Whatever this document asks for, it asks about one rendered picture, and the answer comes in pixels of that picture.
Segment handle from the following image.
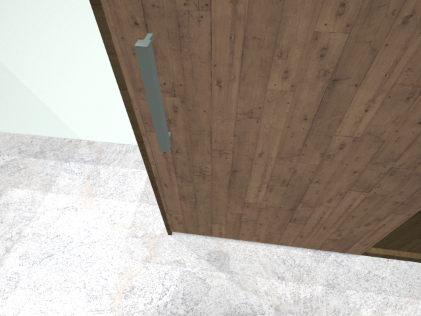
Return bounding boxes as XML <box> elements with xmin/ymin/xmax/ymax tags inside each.
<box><xmin>134</xmin><ymin>33</ymin><xmax>171</xmax><ymax>152</ymax></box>

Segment wardrobe door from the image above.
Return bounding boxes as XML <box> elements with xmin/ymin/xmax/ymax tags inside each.
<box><xmin>371</xmin><ymin>210</ymin><xmax>421</xmax><ymax>253</ymax></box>
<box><xmin>101</xmin><ymin>0</ymin><xmax>421</xmax><ymax>255</ymax></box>

